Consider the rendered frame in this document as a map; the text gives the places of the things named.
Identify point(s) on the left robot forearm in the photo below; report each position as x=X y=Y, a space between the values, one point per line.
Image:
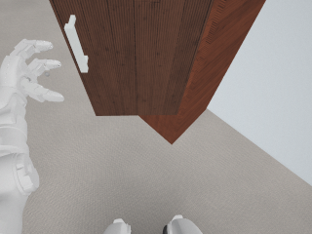
x=13 y=127

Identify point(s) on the handle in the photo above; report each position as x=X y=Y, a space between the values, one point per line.
x=74 y=42

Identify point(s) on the cupboard door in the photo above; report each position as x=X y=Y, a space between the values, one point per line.
x=140 y=52

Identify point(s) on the right robot shin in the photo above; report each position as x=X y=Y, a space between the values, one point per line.
x=177 y=216

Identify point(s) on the left robot shin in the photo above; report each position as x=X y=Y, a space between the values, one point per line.
x=118 y=220

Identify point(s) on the left robot upper arm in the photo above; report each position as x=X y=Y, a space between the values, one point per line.
x=18 y=178

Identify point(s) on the robot left hand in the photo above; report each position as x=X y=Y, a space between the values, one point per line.
x=14 y=71

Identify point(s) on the robot shin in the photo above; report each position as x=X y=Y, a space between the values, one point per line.
x=118 y=220
x=177 y=216

